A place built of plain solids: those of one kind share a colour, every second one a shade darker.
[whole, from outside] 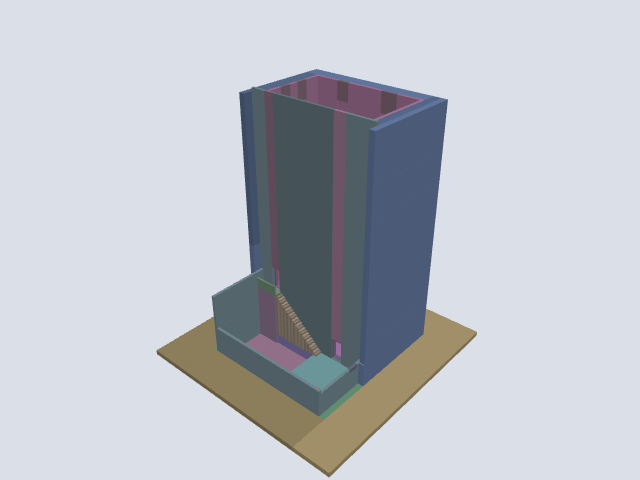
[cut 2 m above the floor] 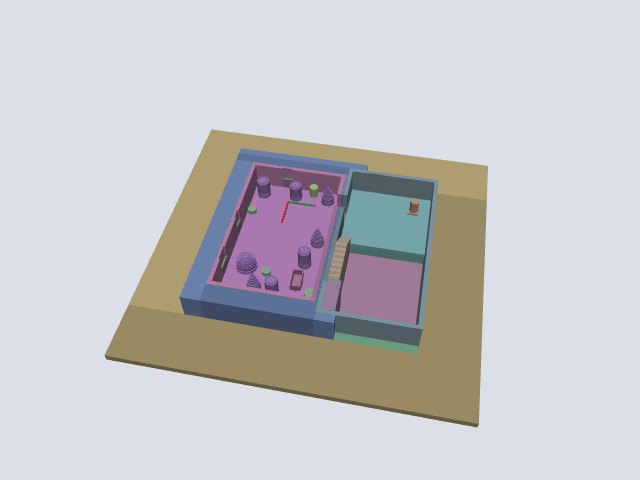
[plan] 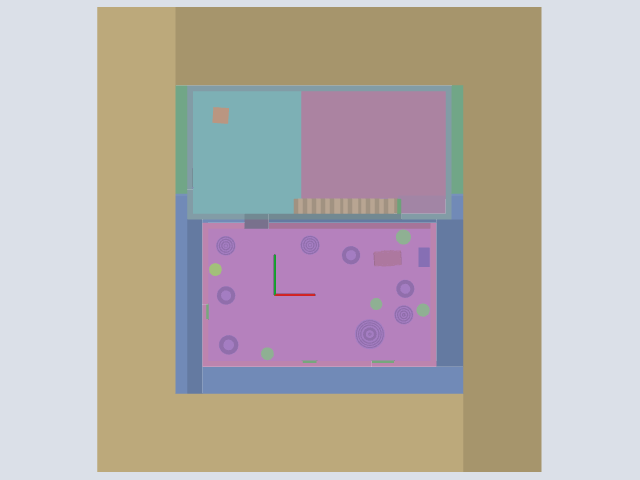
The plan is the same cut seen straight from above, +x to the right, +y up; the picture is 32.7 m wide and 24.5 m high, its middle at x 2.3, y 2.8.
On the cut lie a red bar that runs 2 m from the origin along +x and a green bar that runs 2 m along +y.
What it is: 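A harbour's pilots' and signal tower of tall halls, each with a gallery across one end; two of its long stairs turn on winders round a masonry block, nothing at their outer side; galleries' edges bare for a stretch and a bare quay over a dock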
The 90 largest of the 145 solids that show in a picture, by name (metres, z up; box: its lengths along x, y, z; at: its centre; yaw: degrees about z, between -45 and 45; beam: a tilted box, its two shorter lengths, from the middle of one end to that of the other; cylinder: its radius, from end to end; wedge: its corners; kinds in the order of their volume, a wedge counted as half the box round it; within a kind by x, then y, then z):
{
 "wall_fill_1": {"box": [0.6, 10.09, 4.91], "at": [-4.78, 0.0, 2.1]},
 "wall_fill_2": {"box": [0.6, 10.09, 5.0], "at": [-4.78, 0.0, 7.06]},
 "wall_fill_3": {"box": [0.6, 10.09, 3.37], "at": [-4.78, 0.0, 11.25]},
 "wall_fill_4": {"box": [0.6, 10.09, 4.45], "at": [-4.78, 0.0, 15.15]},
 "wall_fill_5": {"box": [0.6, 10.09, 2.98], "at": [-4.78, 0.0, 18.87]},
 "wall_fill_6": {"box": [0.6, 10.09, 4.47], "at": [-4.78, 0.0, 22.59]},
 "wall_fill_7": {"box": [0.77, 8.89, 4.91], "at": [-4.09, -0.6, 2.1]},
 "wall_fill_8": {"box": [0.77, 8.89, 4.47], "at": [-4.09, -0.6, 22.59]},
 "wall_fill_9": {"box": [2.15, 0.17, 4.91], "at": [-2.63, 3.76, 2.1]},
 "wall_fill_10": {"box": [13.32, 1.37, 4.91], "at": [2.95, -4.36, 2.1]},
 "wall_fill_11": {"box": [13.32, 1.37, 4.47], "at": [2.95, -4.36, 22.59]},
 "wall_fill_12": {"box": [8.55, 0.17, 4.91], "at": [3.97, 3.76, 2.1]},
 "wall_fill_13": {"box": [1.37, 7.52, 4.91], "at": [8.93, 0.09, 2.1]},
 "wall_fill_14": {"box": [1.37, 7.52, 4.47], "at": [8.93, 0.09, 22.59]},
 "wall_fill_15": {"box": [0.6, 1.2, 4.91], "at": [9.31, 4.45, 2.1]},
 "wall_fill_16": {"box": [0.6, 1.2, 5.0], "at": [9.31, 4.45, 7.06]},
 "wall_fill_17": {"box": [0.6, 1.2, 3.37], "at": [9.31, 4.45, 11.25]},
 "wall_fill_18": {"box": [0.6, 1.2, 4.45], "at": [9.31, 4.45, 15.15]},
 "wall_fill_19": {"box": [0.6, 1.2, 2.98], "at": [9.31, 4.45, 18.87]},
 "wall_fill_20": {"box": [0.6, 1.2, 4.47], "at": [9.31, 4.45, 22.59]},
 "ground_garden_1": {"box": [4.0, 23.74, 0.5], "at": [-7.08, 2.82, -0.27]},
 "ground_garden_2": {"box": [14.69, 4.0, 0.5], "at": [2.27, -7.05, -0.27]},
 "ground_garden_3": {"box": [14.69, 4.0, 0.5], "at": [2.27, 12.69, -0.27]},
 "ground_garden_4": {"box": [4.0, 23.74, 0.5], "at": [11.61, 2.82, -0.27]},
 "wall_yard_1": {"box": [0.26, 1.05, 2.1], "at": [-4.35, 5.92, 1.05]},
 "wall_yard_2": {"box": [0.3, 1.55, 3.65], "at": [-4.33, 4.62, 0.65]},
 "wall_yard_3": {"box": [0.3, 4.24, 3.65], "at": [-4.33, 8.57, 0.65]},
 "wall_yard_4": {"box": [2.92, 0.3, 26.35], "at": [-3.01, 4.0, 12.0]},
 "wall_yard_5": {"box": [1.24, 0.3, 1.18], "at": [-0.93, 4.0, -0.59]},
 "wall_yard_6": {"box": [13.49, 0.3, 4.07], "at": [2.27, 10.54, 0.86]},
 "wall_yard_7": {"box": [6.79, 0.3, 26.35], "at": [3.08, 4.0, 12.0]},
 "wall_yard_8": {"box": [0.97, 0.3, 6.08], "at": [6.96, 4.0, 1.87]},
 "wall_yard_9": {"box": [1.56, 0.3, 26.35], "at": [8.23, 4.0, 12.0]},
 "wall_yard_10": {"box": [0.3, 6.85, 4.08], "at": [8.86, 7.27, 0.86]},
 "wall_yard_11": {"box": [0.3, 6.55, 3.71], "at": [8.86, 7.42, 4.75]},
 "wall_1": {"box": [0.3, 2.44, 4.91], "at": [-3.55, -2.45, 2.1]},
 "wall_2": {"box": [0.3, 7.35, 4.47], "at": [-3.55, 0.0, 22.59]},
 "wall_3": {"box": [0.3, 4.15, 4.91], "at": [-3.55, 1.6, 2.1]},
 "wall_4": {"box": [2.15, 0.3, 4.91], "at": [-2.63, 3.52, 2.1]},
 "wall_5": {"box": [2.63, 0.3, 4.47], "at": [-2.39, -3.52, 22.59]},
 "wall_6": {"box": [5.12, 0.3, 4.91], "at": [-1.14, -3.52, 2.1]},
 "wall_7": {"box": [3.71, 0.3, 4.47], "at": [2.43, -3.52, 22.59]},
 "wall_8": {"box": [2.82, 0.3, 4.91], "at": [3.54, -3.52, 2.1]},
 "wall_9": {"box": [8.55, 0.3, 4.91], "at": [3.97, 3.52, 2.1]},
 "wall_10": {"box": [1.13, 0.3, 1.25], "at": [5.51, -3.52, 0.27]},
 "wall_11": {"box": [2.66, 0.3, 4.47], "at": [6.91, -3.52, 22.59]},
 "wall_12": {"box": [2.16, 0.3, 4.91], "at": [7.16, -3.52, 2.1]},
 "wall_13": {"box": [0.3, 1.9, 4.47], "at": [8.09, -2.73, 22.59]},
 "wall_14": {"box": [0.3, 0.97, 4.47], "at": [8.09, -0.08, 22.59]},
 "wall_15": {"box": [0.3, 7.35, 4.91], "at": [8.09, 0.0, 2.1]},
 "wall_16": {"box": [0.3, 2.07, 4.47], "at": [8.09, 2.64, 22.59]},
 "wall_dock_quay_1": {"box": [5.52, 6.25, 1.13], "at": [-1.41, 7.27, -0.86]},
 "floor_1": {"box": [11.35, 6.75, 0.35], "at": [2.27, 0.0, -0.18]},
 "floor_dock_water_1": {"box": [7.37, 5.48, 0.35], "at": [5.03, 7.65, -1.25]},
 "wall_over_yard_1": {"box": [1.24, 0.3, 22.68], "at": [-0.93, 4.0, 13.84]},
 "wall_over_yard_2": {"box": [0.97, 0.3, 17.77], "at": [6.96, 4.0, 16.29]},
 "step_1": {"box": [0.31, 0.77, 1.69], "at": [2.72, 4.53, 0.79]},
 "step_2": {"box": [0.31, 0.77, 1.89], "at": [2.95, 4.53, 0.9]},
 "step_3": {"box": [0.31, 0.77, 2.1], "at": [3.18, 4.53, 1.0]},
 "step_4": {"box": [0.31, 0.77, 2.3], "at": [3.41, 4.53, 1.1]},
 "step_5": {"box": [0.31, 0.77, 2.5], "at": [3.64, 4.53, 1.2]},
 "step_6": {"box": [0.31, 0.77, 2.71], "at": [3.87, 4.53, 1.3]},
 "step_7": {"box": [0.31, 0.77, 2.91], "at": [4.1, 4.53, 1.41]},
 "step_8": {"box": [0.31, 0.77, 3.12], "at": [4.33, 4.53, 1.51]},
 "step_9": {"box": [0.31, 0.77, 3.32], "at": [4.56, 4.53, 1.61]},
 "step_10": {"box": [0.31, 0.77, 3.53], "at": [4.79, 4.53, 1.71]},
 "step_11": {"box": [0.31, 0.77, 3.73], "at": [5.02, 4.53, 1.82]},
 "step_12": {"box": [0.31, 0.77, 3.94], "at": [5.25, 4.53, 1.92]},
 "step_13": {"box": [0.31, 0.77, 4.14], "at": [5.48, 4.53, 2.02]},
 "step_14": {"box": [0.31, 0.77, 4.34], "at": [5.71, 4.53, 2.12]},
 "step_15": {"box": [0.31, 0.77, 4.55], "at": [5.94, 4.53, 2.22]},
 "step_16": {"box": [0.31, 0.77, 4.75], "at": [6.17, 4.53, 2.33]},
 "floor_yard_1": {"box": [5.53, 6.25, 0.35], "at": [-1.41, 7.27, -0.18]},
 "wall_pier_out_1": {"box": [2.45, 0.16, 6.33], "at": [7.49, 4.99, 1.74]},
 "wall_pier_out_2": {"box": [2.26, 0.77, 4.71], "at": [7.58, 4.53, 2.3]},
 "wall_dock_under_1": {"box": [7.36, 0.77, 1.42], "at": [5.03, 4.53, -0.71]},
 "floor_quay_1": {"box": [0.6, 6.55, 0.5], "at": [-4.78, 7.42, -0.27]},
 "floor_quay_2": {"box": [0.6, 6.55, 0.5], "at": [9.31, 7.42, -0.27]},
 "store_buoy_1": {"cylinder": 0.46, "from": [-2.49, -0.03, 0.4], "to": [-2.49, -0.03, 1.31]},
 "store_buoy_2": {"cylinder": 0.49, "from": [-2.36, -2.55, 0.44], "to": [-2.36, -2.55, 1.45]},
 "store_buoy_3": {"cylinder": 0.46, "from": [3.88, 2.02, 0.46], "to": [3.88, 2.02, 1.52]},
 "store_buoy_4": {"cylinder": 0.77, "from": [4.84, -2.0, -0.02], "to": [4.84, -2.0, 0.27]},
 "store_buoy_5": {"cylinder": 0.72, "from": [4.84, -2.0, 0.27], "to": [4.84, -2.0, 0.57]},
 "store_buoy_6": {"cylinder": 0.46, "from": [6.66, 0.31, 0.39], "to": [6.66, 0.31, 1.3]},
 "wall_head_1": {"box": [1.64, 0.3, 2.0], "at": [-0.25, -3.52, 23.83]},
 "wall_head_2": {"box": [1.3, 0.3, 1.86], "at": [4.93, -3.52, 23.9]},
 "wall_head_3": {"box": [0.3, 1.21, 1.84], "at": [8.09, -1.17, 23.9]},
 "wall_head_4": {"box": [0.3, 1.21, 1.87], "at": [8.09, 1.01, 23.89]},
 "floor_hda_1": {"box": [0.21, 0.77, 4.96], "at": [6.35, 4.53, 2.43]},
 "guard_out_1": {"box": [2.45, 0.16, 1.09], "at": [7.49, 4.99, 5.45]}
}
